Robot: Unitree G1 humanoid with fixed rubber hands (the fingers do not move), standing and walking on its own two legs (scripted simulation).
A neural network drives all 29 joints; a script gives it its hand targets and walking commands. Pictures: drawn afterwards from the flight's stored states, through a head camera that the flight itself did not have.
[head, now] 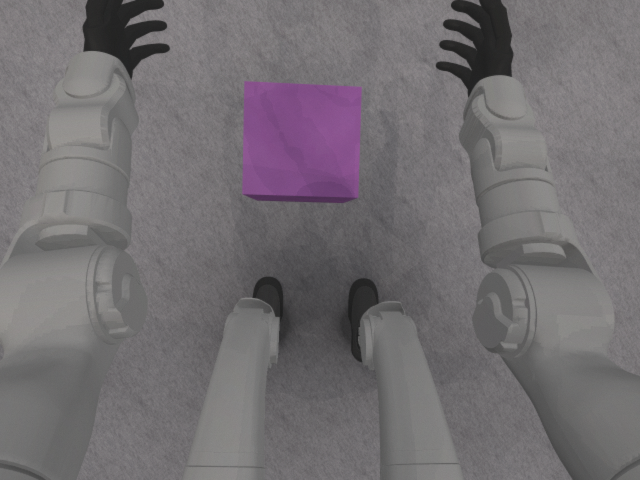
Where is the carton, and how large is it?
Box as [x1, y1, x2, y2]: [242, 81, 361, 202]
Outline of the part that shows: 244,81 242,193 257,200 344,202 357,197 361,87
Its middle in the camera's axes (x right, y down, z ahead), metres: -0.04 -0.18 +0.82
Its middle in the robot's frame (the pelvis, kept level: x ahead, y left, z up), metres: +0.51 +0.04 -0.52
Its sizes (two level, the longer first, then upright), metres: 0.210 0.200 0.250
